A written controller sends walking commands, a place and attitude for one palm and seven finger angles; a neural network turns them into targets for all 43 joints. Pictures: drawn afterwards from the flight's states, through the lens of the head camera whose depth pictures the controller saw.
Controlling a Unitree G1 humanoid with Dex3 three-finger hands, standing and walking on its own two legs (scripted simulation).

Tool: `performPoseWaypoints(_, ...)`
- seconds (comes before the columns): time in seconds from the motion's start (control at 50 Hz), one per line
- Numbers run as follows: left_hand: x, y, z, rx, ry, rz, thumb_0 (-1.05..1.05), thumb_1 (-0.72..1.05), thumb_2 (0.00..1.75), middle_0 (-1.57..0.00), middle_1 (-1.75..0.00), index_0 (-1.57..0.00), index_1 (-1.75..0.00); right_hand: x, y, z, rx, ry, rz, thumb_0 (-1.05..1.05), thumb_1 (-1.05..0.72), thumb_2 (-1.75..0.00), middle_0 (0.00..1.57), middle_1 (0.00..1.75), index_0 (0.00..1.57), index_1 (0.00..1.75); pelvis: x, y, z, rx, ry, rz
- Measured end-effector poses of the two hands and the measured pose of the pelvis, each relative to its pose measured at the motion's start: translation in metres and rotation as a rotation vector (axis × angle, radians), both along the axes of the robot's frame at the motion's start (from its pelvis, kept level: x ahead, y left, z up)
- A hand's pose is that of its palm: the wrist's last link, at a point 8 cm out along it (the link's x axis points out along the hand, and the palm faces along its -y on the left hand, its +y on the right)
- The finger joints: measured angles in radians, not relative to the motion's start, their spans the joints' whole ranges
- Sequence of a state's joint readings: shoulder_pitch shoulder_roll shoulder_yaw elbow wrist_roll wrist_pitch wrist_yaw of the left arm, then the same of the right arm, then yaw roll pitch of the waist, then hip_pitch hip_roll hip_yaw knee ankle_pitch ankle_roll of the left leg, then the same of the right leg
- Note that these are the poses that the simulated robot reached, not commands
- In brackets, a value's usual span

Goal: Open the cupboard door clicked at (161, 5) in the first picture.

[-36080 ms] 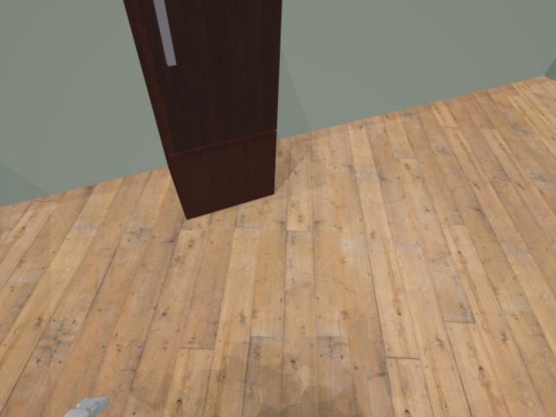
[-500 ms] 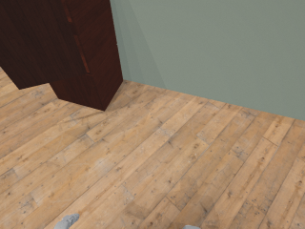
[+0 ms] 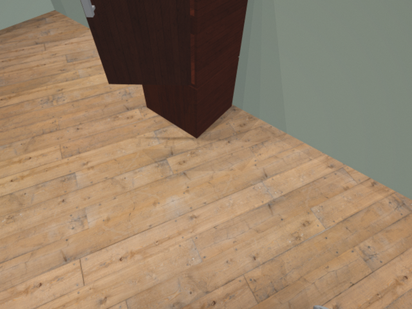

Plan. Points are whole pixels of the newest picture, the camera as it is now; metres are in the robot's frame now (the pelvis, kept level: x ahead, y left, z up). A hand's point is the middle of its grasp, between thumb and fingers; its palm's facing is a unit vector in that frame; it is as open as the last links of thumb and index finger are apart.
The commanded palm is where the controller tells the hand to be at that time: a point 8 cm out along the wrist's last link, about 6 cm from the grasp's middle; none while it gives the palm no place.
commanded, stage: take the last steps up to it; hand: left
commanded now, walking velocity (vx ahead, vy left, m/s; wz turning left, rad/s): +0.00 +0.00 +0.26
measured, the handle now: out of the picture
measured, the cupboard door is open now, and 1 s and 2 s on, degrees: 39 39 39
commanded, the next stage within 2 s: come to a stop and stand still in 1.60 s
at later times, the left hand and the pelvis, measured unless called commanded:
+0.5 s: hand out of the picture +0.04 +0.18 -0.14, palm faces +0.19 -0.95 -0.24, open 7.4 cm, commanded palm none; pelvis +0.05 +0.00 +0.01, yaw +7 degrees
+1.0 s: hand (73, 281) +0.18 +0.31 -0.17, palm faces +0.24 -0.95 -0.19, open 7.4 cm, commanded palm none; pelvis +0.20 +0.13 +0.01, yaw +10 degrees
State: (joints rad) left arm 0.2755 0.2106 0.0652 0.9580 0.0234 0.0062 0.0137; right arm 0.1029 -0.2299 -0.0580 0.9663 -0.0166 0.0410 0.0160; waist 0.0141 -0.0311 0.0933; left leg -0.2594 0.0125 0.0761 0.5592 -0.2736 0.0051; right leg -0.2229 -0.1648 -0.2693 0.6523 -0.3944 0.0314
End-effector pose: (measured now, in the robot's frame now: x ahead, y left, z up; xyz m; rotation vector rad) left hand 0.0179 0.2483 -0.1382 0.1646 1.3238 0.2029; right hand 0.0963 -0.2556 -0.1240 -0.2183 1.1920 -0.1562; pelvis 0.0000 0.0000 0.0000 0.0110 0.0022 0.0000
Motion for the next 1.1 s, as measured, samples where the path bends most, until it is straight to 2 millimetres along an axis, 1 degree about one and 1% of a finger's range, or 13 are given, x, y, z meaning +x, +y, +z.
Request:
performPoseWaypoints(0.1,-0.013,0.016,-0.004,0.0,0.054,0.051,0.0,0.91,0.89,-0.2,-0.3,-0.2,-0.3,0.018,0.025,0.011,-0.013,-0.047,0.056,0.01,-0.91,-0.9,0.19,0.3,0.2,0.3,0.0,0.008,0.004,-0.002,-0.014,0.019)
performPoseWaypoints(0.22,0.003,0.013,0.013,-0.014,-0.014,0.056,0.0,0.91,0.89,-0.2,-0.3,-0.2,-0.3,0.007,0.038,0.008,0.032,-0.024,0.072,0.01,-0.91,-0.9,0.2,0.3,0.2,0.3,0.005,0.011,0.013,-0.015,-0.011,0.04)
performPoseWaypoints(0.36,0.033,-0.005,0.02,0.017,-0.107,0.037,0.0,0.91,0.89,-0.2,-0.3,-0.2,-0.3,-0.019,0.019,-0.022,0.079,0.079,0.034,0.0,-0.92,-0.9,0.2,0.3,0.2,0.3,0.022,-0.005,0.002,0.017,-0.008,0.066)
performPoseWaypoints(0.4,0.032,-0.011,0.02,0.026,-0.122,0.067,0.0,0.91,0.89,-0.2,-0.3,-0.2,-0.3,-0.022,0.012,-0.029,0.079,0.132,0.046,0.0,-0.92,-0.9,0.2,0.3,0.2,0.3,0.028,-0.007,0.0,0.009,-0.02,0.091)
performPoseWaypoints(0.46,0.019,-0.02,0.025,0.021,-0.086,0.116,0.0,0.91,0.89,-0.2,-0.3,-0.2,-0.3,-0.014,0.009,-0.024,0.078,0.179,0.061,0.01,-0.92,-0.9,0.2,0.3,0.2,0.3,0.041,-0.006,0.008,0.015,-0.024,0.108)
performPoseWaypoints(0.56,-0.002,-0.034,0.031,-0.029,0.047,0.161,0.0,0.9,0.89,-0.2,-0.3,-0.2,-0.3,0.022,0.015,-0.006,0.083,0.169,0.066,0.01,-0.92,-0.9,0.19,0.3,0.2,0.3,0.068,0.001,0.022,0.034,-0.004,0.135)
performPoseWaypoints(0.64,-0.011,-0.035,0.029,-0.068,0.115,0.218,0.0,0.9,0.89,-0.2,-0.3,-0.2,-0.3,0.059,0.034,-0.002,0.077,0.176,0.113,0.01,-0.91,-0.9,0.19,0.3,0.2,0.3,0.091,0.016,0.023,0.036,0.006,0.17)
performPoseWaypoints(0.74,-0.016,-0.021,0.018,-0.108,0.197,0.297,0.0,0.9,0.89,-0.2,-0.3,-0.2,-0.3,0.126,0.08,-0.008,0.071,0.154,0.209,0.01,-0.91,-0.9,0.19,0.3,0.19,0.3,0.124,0.048,0.014,0.021,0.011,0.206)
performPoseWaypoints(0.82,-0.008,0.01,-0.004,-0.142,0.276,0.323,0.0,0.9,0.89,-0.2,-0.3,-0.2,-0.3,0.187,0.127,-0.017,0.057,0.045,0.252,0.01,-0.91,-0.9,0.19,0.3,0.2,0.3,0.155,0.086,-0.007,-0.001,0.013,0.212)
performPoseWaypoints(0.86,0.008,0.032,-0.012,-0.141,0.289,0.314,0.0,0.9,0.89,-0.2,-0.3,-0.2,-0.3,0.204,0.146,-0.018,0.048,-0.002,0.247,0.01,-0.91,-0.9,0.19,0.3,0.2,0.3,0.165,0.099,-0.011,0.002,0.004,0.215)
performPoseWaypoints(0.9,0.039,0.056,-0.013,-0.116,0.251,0.293,0.0,0.9,0.89,-0.2,-0.3,-0.2,-0.3,0.211,0.159,-0.013,0.047,-0.017,0.233,0.01,-0.91,-0.9,0.19,0.3,0.2,0.3,0.175,0.11,-0.007,0.006,-0.002,0.2)
performPoseWaypoints(1.0,0.145,0.111,0.001,-0.048,0.043,0.208,0.0,0.91,0.89,-0.2,-0.3,-0.2,-0.3,0.212,0.17,-0.001,0.032,-0.014,0.166,-0.01,-0.94,-0.9,0.2,0.3,0.2,0.3,0.203,0.131,0.007,0.016,-0.008,0.171)
performPoseWaypoints(1.1,0.245,0.141,0.022,-0.008,-0.137,0.139,0.0,0.91,0.9,-0.19,-0.3,-0.2,-0.3,0.195,0.175,-0.002,0.044,0.081,0.115,-0.01,-0.94,-0.9,0.2,0.3,0.2,0.3,0.234,0.145,0.015,0.027,-0.004,0.159)
